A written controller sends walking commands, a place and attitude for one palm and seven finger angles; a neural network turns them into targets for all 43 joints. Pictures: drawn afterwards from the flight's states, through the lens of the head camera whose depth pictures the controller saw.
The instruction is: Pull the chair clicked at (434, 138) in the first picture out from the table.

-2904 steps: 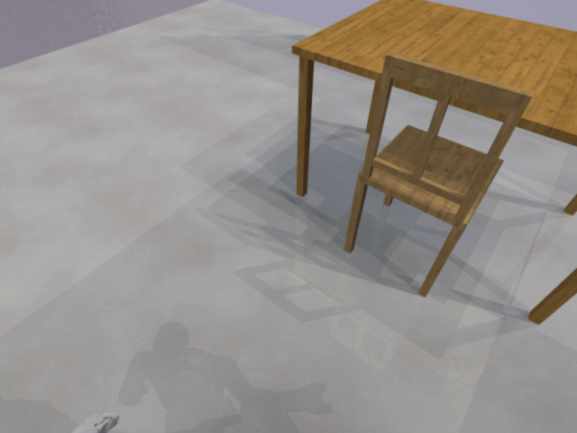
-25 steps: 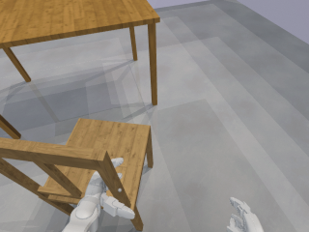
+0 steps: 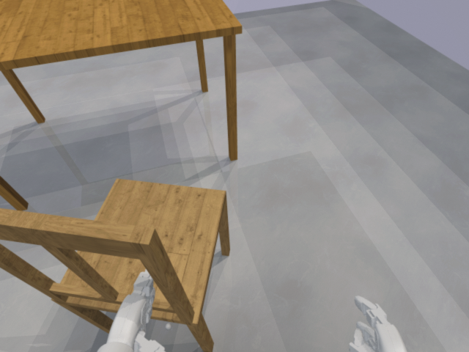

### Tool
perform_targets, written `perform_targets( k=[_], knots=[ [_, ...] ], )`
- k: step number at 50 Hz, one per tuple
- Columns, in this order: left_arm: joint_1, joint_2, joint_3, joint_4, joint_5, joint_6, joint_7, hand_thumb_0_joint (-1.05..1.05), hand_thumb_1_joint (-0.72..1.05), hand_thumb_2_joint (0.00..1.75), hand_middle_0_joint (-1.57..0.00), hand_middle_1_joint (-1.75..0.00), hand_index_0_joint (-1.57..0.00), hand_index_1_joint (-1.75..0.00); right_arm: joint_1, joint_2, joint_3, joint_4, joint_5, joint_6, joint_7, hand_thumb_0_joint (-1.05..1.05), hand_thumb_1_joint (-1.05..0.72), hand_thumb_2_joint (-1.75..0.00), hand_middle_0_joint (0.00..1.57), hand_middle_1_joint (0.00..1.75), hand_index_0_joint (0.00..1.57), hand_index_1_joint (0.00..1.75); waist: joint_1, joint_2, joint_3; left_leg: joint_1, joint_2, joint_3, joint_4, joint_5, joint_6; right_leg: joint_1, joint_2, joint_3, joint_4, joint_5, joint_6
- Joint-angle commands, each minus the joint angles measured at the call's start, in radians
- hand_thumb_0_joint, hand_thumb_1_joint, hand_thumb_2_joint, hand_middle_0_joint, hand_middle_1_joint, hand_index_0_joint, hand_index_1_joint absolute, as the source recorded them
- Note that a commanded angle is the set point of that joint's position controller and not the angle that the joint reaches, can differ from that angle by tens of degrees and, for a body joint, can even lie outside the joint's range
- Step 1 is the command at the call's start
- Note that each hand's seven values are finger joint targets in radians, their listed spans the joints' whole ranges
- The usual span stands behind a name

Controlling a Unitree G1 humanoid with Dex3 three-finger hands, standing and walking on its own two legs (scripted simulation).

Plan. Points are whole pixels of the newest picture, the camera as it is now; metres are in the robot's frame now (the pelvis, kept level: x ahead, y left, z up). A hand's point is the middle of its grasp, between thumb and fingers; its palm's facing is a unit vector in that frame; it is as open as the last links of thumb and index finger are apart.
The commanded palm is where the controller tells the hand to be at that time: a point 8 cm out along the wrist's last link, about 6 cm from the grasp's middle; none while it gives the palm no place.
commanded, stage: draw the fingers out of the gap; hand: left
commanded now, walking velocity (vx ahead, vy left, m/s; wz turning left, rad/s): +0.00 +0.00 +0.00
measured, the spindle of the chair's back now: (86, 272) +0.29 +0.29 -0.05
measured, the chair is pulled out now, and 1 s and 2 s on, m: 0.66 0.66 0.66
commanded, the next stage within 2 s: draw the hand back to the body in 0.50 s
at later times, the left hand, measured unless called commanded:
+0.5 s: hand out of the picture +0.12 +0.12 -0.02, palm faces -0.08 -0.99 -0.08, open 17.5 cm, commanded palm +0.10 +0.17 -0.01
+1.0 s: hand out of the picture +0.14 +0.15 +0.06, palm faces -0.08 -1.00 -0.05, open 17.5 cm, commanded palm +0.10 +0.22 +0.07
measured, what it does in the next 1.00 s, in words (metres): stands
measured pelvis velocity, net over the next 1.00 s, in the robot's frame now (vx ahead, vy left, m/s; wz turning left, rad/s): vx -0.02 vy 0.02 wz -0.02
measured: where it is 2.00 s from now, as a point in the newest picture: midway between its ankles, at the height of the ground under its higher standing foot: outside the picture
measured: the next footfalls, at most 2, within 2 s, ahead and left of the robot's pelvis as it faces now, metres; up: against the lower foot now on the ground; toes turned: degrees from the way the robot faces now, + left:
none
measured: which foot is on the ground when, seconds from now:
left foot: down 0.00-1.00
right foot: down 0.00-1.00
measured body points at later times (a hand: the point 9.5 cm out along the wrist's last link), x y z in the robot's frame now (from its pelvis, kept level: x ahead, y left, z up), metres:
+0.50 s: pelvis -0.01 +0.01 -0.01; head +0.01 +0.00 +0.44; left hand +0.12 +0.17 -0.01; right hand +0.16 -0.22 -0.07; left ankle -0.01 +0.11 -0.69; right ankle -0.03 -0.08 -0.69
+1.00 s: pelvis -0.02 +0.02 -0.03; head +0.02 +0.02 +0.42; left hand +0.14 +0.20 +0.06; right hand +0.17 -0.20 -0.10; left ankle -0.01 +0.11 -0.69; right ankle -0.03 -0.08 -0.69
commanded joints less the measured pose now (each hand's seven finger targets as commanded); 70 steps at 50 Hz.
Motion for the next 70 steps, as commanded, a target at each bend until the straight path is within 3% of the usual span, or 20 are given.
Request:
perform_targets(
  k=[1,2,14,18,20,26,31,32,33,38,44,46,50,56,57,58,60,61,66,70],
  knots=[
    [0.008,0.055,0.018,-0.262,0.011,-0.076,0.010,0.00,-0.55,0.20,0.00,0.00,0.00,0.00,-0.062,-0.101,-0.049,-0.173,0.001,-0.067,-0.010,0.00,-0.90,-0.90,0.20,0.30,0.20,0.30,-0.017,-0.089,-0.121,0.097,-0.017,-0.059,-0.068,0.294,0.028,0.062,-0.012,0.083,-0.138,0.400,0.055],
    [0.037,0.047,0.006,-0.272,0.016,-0.077,0.007,0.00,-0.55,0.20,0.00,0.00,0.00,0.00,-0.066,-0.100,-0.050,-0.179,0.002,-0.070,-0.011,0.00,-0.90,-0.90,0.20,0.30,0.20,0.30,-0.012,-0.055,-0.117,0.099,-0.019,-0.057,-0.065,0.286,0.027,0.045,-0.012,0.081,-0.135,0.381,0.054],
    [0.166,0.065,0.006,-0.366,0.042,-0.051,0.023,0.00,-0.55,0.20,0.00,0.00,0.00,0.00,-0.076,-0.080,-0.048,-0.218,0.003,-0.069,-0.025,0.00,-0.90,-0.90,0.20,0.30,0.20,0.30,0.003,-0.085,-0.087,0.035,-0.024,-0.062,-0.049,0.189,0.030,-0.002,-0.004,0.076,-0.124,0.236,0.046],
    [0.278,0.049,-0.003,-0.395,0.037,-0.046,0.014,0.00,-0.55,0.20,0.00,0.00,0.00,0.00,-0.085,-0.067,-0.052,-0.230,0.008,-0.069,-0.028,0.00,-0.90,-0.90,0.20,0.30,0.20,0.30,0.020,-0.046,-0.094,0.030,-0.024,-0.056,-0.045,0.190,0.029,0.004,-0.008,0.082,-0.123,0.239,0.045],
    [0.273,0.041,-0.030,-0.427,0.038,-0.046,0.005,0.00,-0.55,0.20,0.00,0.00,0.00,0.00,-0.081,-0.070,-0.050,-0.235,0.009,-0.072,-0.029,0.00,-0.90,-0.90,0.20,0.30,0.20,0.30,0.008,-0.033,-0.090,0.035,-0.022,-0.062,-0.042,0.184,0.030,-0.015,-0.006,0.077,-0.120,0.227,0.045],
    [0.400,0.040,-0.033,-0.450,0.039,-0.056,-0.011,0.00,-0.55,0.20,0.00,0.00,0.00,0.00,-0.089,-0.061,-0.065,-0.240,0.012,-0.081,-0.038,0.00,-0.90,-0.90,0.20,0.30,0.20,0.30,0.015,-0.084,-0.078,0.009,-0.018,-0.072,-0.034,0.202,0.031,-0.025,-0.001,0.065,-0.104,0.239,0.042],
    [0.485,0.039,-0.049,-0.495,0.062,-0.068,-0.009,0.00,-0.55,0.20,0.00,0.00,0.00,0.00,-0.086,-0.052,-0.076,-0.258,0.013,-0.073,-0.039,0.00,-0.90,-0.90,0.20,0.30,0.20,0.30,0.025,-0.071,-0.083,0.007,-0.016,-0.075,-0.030,0.219,0.029,-0.046,0.004,0.056,-0.078,0.240,0.039],
    [0.384,-0.047,-0.029,-0.615,-0.061,-0.195,-0.021,0.00,-0.55,0.20,0.00,0.00,0.00,0.00,-0.084,-0.046,-0.071,-0.243,0.009,-0.104,-0.036,0.00,-0.90,-0.90,0.20,0.30,0.20,0.30,0.012,-0.114,-0.058,-0.012,-0.026,-0.080,0.007,0.223,0.017,-0.090,0.012,0.027,-0.056,0.257,0.043],
    [0.434,0.005,0.016,-0.565,-0.058,-0.256,-0.027,0.00,-0.55,0.20,0.00,0.00,0.00,0.00,-0.084,-0.052,-0.079,-0.211,0.010,-0.116,-0.036,0.00,-0.90,-0.90,0.20,0.30,0.20,0.30,0.032,-0.076,-0.084,-0.012,-0.026,-0.077,0.015,0.208,0.014,-0.098,0.011,0.034,-0.041,0.242,0.040],
    [0.422,0.036,0.054,-0.645,-0.080,-0.417,-0.041,0.00,-0.55,0.20,0.00,0.00,0.00,0.00,-0.074,-0.053,-0.083,-0.191,0.012,-0.142,-0.023,0.00,-0.90,-0.90,0.20,0.30,0.20,0.30,0.042,0.036,-0.115,0.032,-0.013,-0.092,0.006,0.240,-0.004,-0.139,0.020,0.027,0.000,0.173,0.024],
    [0.392,0.056,0.070,-0.543,-0.076,-0.586,-0.129,0.00,-0.55,0.20,0.00,0.00,0.00,0.00,-0.125,-0.045,-0.093,-0.163,0.010,-0.133,0.017,0.00,-0.90,-0.90,0.20,0.30,0.20,0.30,0.037,-0.056,-0.069,-0.081,0.000,-0.097,0.051,0.159,0.003,-0.173,0.023,0.039,0.027,0.134,0.028],
    [0.458,0.096,0.130,-0.518,-0.084,-0.537,-0.153,0.00,-0.55,0.20,0.00,0.00,0.00,0.00,-0.149,-0.048,-0.097,-0.187,0.021,-0.113,0.014,0.00,-0.90,-0.90,0.20,0.30,0.20,0.30,0.069,-0.041,-0.096,-0.065,0.001,-0.084,0.020,0.132,0.007,-0.107,0.022,0.054,-0.005,0.110,0.026],
    [0.421,0.131,0.210,-0.659,-0.142,-0.435,-0.146,0.00,-0.55,0.20,0.00,0.00,0.00,0.00,-0.152,-0.037,-0.084,-0.218,0.040,-0.091,-0.009,0.00,-0.90,-0.90,0.20,0.30,0.20,0.30,0.083,-0.008,-0.169,0.018,0.001,-0.077,-0.034,0.154,0.009,-0.014,0.016,0.049,-0.044,0.145,0.034],
    [0.333,0.159,0.274,-0.703,-0.199,-0.441,-0.125,0.00,-0.37,0.29,-0.02,-0.04,-0.02,-0.04,-0.131,-0.040,-0.069,-0.159,0.041,-0.128,-0.035,0.00,-0.90,-0.90,0.20,0.30,0.20,0.30,0.054,-0.044,-0.083,0.055,0.007,-0.093,-0.066,0.190,0.015,-0.002,0.025,0.040,-0.113,0.177,0.040],
    [0.412,0.328,0.328,-0.700,-0.036,-0.318,0.006,0.00,-0.33,0.31,-0.03,-0.05,-0.03,-0.05,-0.096,-0.039,-0.074,-0.181,0.022,-0.089,-0.068,0.00,-0.90,-0.90,0.20,0.30,0.20,0.30,0.118,0.016,-0.114,0.103,0.043,-0.084,-0.133,0.204,0.007,0.071,-0.013,0.116,-0.166,0.194,0.013],
    [0.425,0.204,0.244,-0.749,-0.025,-0.264,0.051,0.00,-0.30,0.32,-0.04,-0.05,-0.04,-0.05,-0.081,-0.022,-0.058,-0.201,0.018,-0.081,-0.074,0.00,-0.90,-0.90,0.20,0.30,0.20,0.30,0.079,0.044,-0.063,0.129,0.033,-0.075,-0.152,0.205,0.006,0.076,-0.025,0.094,-0.187,0.210,0.016],
    [0.422,0.168,0.232,-0.688,-0.008,-0.211,0.093,0.00,-0.22,0.36,-0.04,-0.07,-0.04,-0.07,-0.079,-0.025,-0.059,-0.174,0.019,-0.066,-0.078,0.00,-0.90,-0.90,0.20,0.30,0.20,0.30,0.069,0.019,0.006,0.144,0.038,-0.077,-0.169,0.201,0.006,0.082,-0.025,0.081,-0.217,0.209,0.020],
    [0.411,0.188,0.246,-0.670,0.001,-0.188,0.109,0.00,-0.19,0.37,-0.05,-0.08,-0.05,-0.08,-0.088,-0.033,-0.060,-0.169,0.018,-0.056,-0.083,0.00,-0.90,-0.90,0.20,0.30,0.20,0.30,0.073,-0.023,0.007,0.158,0.039,-0.076,-0.177,0.220,0.012,0.104,-0.022,0.084,-0.243,0.227,0.022],
    [0.286,0.274,0.327,-0.664,0.017,-0.169,0.165,0.00,-0.01,0.46,-0.07,-0.11,-0.07,-0.11,-0.115,-0.046,-0.046,-0.150,0.013,-0.055,-0.098,0.00,-0.90,-0.90,0.20,0.30,0.20,0.30,0.075,-0.075,0.066,0.242,0.032,-0.066,-0.252,0.203,0.020,0.168,-0.028,0.088,-0.348,0.211,0.028],
    [0.232,0.302,0.371,-0.706,0.018,-0.184,0.182,0.00,0.14,0.53,-0.10,-0.14,-0.10,-0.14,-0.121,-0.049,-0.038,-0.120,0.011,-0.082,-0.096,0.00,-0.90,-0.90,0.20,0.30,0.20,0.30,0.086,0.029,0.043,0.349,0.028,-0.065,-0.314,0.264,0.019,0.243,-0.036,0.087,-0.377,0.279,0.023]
  ],
)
